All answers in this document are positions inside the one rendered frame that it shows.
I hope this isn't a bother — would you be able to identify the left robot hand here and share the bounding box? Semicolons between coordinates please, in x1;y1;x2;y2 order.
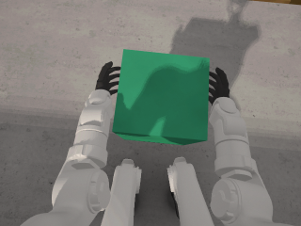
95;61;121;95

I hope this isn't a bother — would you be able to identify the right robot hand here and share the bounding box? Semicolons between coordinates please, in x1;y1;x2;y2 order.
208;67;230;106

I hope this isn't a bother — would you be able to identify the robot left upper arm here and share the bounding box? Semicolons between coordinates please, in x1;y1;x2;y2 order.
20;168;111;226

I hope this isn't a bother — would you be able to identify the left robot shin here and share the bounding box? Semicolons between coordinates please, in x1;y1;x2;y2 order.
113;159;135;180

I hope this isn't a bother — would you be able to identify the left robot forearm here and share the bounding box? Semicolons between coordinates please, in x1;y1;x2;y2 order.
52;89;114;204

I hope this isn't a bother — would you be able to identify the carton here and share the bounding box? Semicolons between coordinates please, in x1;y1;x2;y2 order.
112;49;210;146

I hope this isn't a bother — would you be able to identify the robot right foot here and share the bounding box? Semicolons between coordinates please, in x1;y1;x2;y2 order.
171;192;180;218

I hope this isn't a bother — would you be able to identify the right robot forearm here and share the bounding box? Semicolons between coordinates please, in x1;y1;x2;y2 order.
209;97;268;193

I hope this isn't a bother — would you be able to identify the robot right upper arm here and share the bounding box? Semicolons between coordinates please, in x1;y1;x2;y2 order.
210;177;293;226

